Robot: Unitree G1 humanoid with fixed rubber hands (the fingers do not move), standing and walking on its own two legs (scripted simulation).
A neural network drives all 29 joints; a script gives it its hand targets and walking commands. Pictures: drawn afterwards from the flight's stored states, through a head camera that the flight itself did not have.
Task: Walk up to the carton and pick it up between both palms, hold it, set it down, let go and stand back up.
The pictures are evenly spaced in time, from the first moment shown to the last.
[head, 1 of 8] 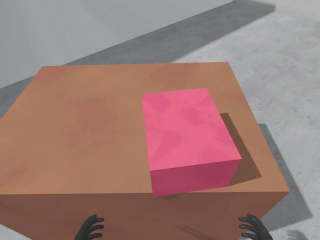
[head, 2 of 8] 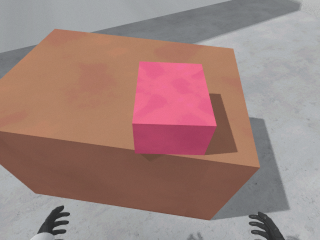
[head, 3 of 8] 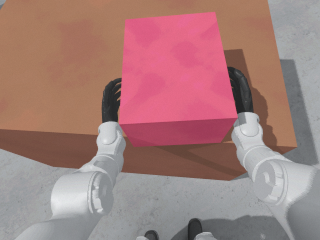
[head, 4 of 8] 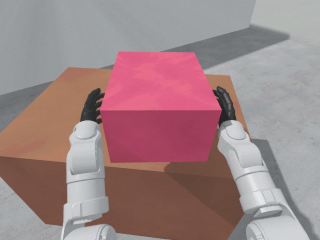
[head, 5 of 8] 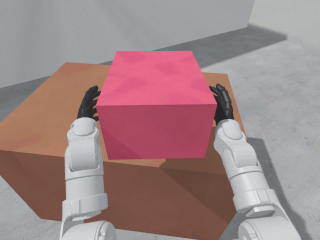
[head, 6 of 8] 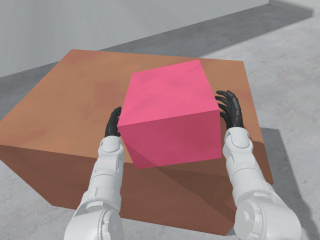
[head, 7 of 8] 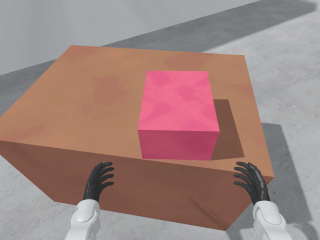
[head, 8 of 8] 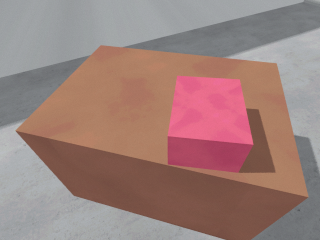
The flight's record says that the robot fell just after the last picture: no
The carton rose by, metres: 0.21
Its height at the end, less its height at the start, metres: +0.00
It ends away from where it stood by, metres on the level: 0.02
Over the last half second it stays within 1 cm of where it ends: yes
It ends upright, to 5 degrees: yes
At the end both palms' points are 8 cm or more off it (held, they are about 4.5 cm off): yes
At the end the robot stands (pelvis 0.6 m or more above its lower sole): yes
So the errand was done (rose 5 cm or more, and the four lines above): yes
